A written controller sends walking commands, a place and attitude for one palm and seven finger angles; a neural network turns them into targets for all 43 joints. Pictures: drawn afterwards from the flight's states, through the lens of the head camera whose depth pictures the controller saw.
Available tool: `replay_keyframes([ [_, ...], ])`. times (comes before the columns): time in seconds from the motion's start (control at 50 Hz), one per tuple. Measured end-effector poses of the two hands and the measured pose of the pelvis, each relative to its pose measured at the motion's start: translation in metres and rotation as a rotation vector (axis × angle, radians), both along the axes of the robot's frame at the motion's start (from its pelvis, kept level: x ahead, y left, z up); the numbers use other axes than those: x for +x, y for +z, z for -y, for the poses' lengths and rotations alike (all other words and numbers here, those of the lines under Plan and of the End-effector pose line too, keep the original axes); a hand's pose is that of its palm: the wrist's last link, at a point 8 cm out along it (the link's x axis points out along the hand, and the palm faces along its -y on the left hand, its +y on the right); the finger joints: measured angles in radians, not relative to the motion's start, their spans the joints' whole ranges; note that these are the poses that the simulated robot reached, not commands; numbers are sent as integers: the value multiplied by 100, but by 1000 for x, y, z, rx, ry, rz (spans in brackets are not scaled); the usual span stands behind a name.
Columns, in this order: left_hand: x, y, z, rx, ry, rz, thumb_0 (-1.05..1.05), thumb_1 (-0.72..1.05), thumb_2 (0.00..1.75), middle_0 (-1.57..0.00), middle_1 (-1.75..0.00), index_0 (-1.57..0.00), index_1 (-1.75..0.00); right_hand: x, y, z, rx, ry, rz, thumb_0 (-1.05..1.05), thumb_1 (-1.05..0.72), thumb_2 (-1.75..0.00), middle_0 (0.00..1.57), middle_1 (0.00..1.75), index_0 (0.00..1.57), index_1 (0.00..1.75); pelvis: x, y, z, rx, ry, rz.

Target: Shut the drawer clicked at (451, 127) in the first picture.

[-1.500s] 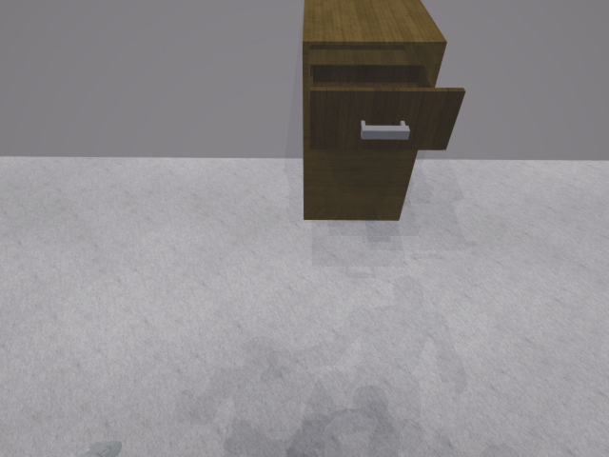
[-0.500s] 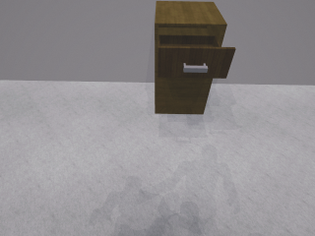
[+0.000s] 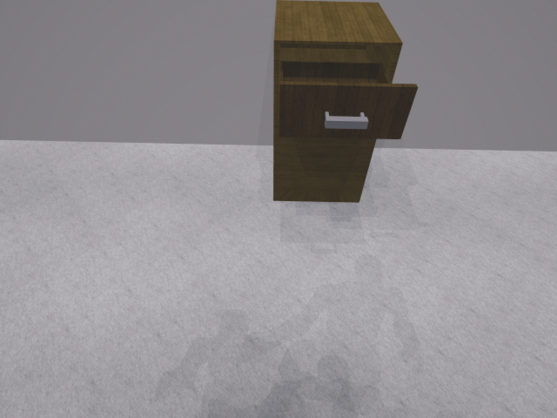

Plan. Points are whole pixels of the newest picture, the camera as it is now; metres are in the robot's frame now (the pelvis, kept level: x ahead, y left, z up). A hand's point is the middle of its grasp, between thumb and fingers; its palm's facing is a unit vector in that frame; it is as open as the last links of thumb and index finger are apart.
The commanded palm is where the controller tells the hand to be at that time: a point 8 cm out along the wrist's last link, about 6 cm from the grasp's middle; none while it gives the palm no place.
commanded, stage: walk to a spot facing it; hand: left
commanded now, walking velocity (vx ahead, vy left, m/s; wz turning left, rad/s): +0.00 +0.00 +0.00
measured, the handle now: (345, 118) +0.94 -0.14 -0.08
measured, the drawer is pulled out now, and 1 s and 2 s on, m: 0.30 0.30 0.30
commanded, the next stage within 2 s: none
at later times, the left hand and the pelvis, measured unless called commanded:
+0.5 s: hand out of the picture +0.05 +0.17 -0.18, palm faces -0.15 -0.95 -0.27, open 7.4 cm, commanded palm none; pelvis -0.02 -0.02 -0.03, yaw -12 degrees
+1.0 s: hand out of the picture +0.15 +0.21 -0.18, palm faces -0.38 -0.90 -0.21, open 7.4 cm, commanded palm none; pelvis +0.05 +0.02 -0.01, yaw -29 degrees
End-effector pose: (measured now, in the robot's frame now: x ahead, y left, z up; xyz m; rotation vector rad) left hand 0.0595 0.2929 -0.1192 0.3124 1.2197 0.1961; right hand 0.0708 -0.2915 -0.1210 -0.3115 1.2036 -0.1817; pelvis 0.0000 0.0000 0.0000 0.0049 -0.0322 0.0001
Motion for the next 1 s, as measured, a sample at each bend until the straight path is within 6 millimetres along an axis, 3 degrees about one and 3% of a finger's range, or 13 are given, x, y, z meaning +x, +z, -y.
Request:
replay_keyframes([
  [0.22,0,-7,6,-4,-19,-35,0,90,90,-20,-30,-20,-30,-6,-5,-5,8,-53,24,1,-91,-90,20,30,21,30,-3,-4,-1,2,-58,-8],
  [0.36,-1,-24,34,-48,-79,-76,0,90,90,-20,-30,-20,-30,-39,-25,-19,70,-151,27,1,-91,-90,20,30,21,30,-12,-17,5,33,-143,-6],
  [0.48,-3,-32,69,-63,-123,-61,0,90,90,-20,-30,-20,-30,-70,-52,-14,126,-238,-10,1,-91,-90,21,30,21,30,-20,-30,21,18,-199,3],
  [0.58,-11,-21,87,-92,-131,-80,0,90,90,-20,-30,-20,-30,-84,-39,-11,135,-275,-25,1,-91,-90,20,30,21,30,-23,-16,24,16,-244,-14],
  [0.68,-8,-13,90,-109,-172,-99,0,90,90,-20,-30,-20,-30,-86,-21,-7,121,-322,22,1,-91,-90,20,30,21,30,-16,-5,22,31,-304,-40],
  [0.86,28,-15,59,-104,-239,-118,0,90,90,-20,-30,-20,-30,-57,0,-17,64,-387,129,1,-91,-90,20,30,20,30,15,-2,-1,21,-410,-61],
  [0.94,64,-30,39,-109,-281,-123,0,90,90,-20,-30,-20,-30,-40,4,-32,19,-415,199,1,-91,-90,20,30,20,30,36,-12,-17,-7,-464,-65],
  [1.0,104,-34,36,-110,-349,-122,1,90,90,-20,-30,-20,-30,-47,8,-49,9,-470,200,1,-91,-90,20,30,21,30,50,-11,-22,-6,-511,-45],
])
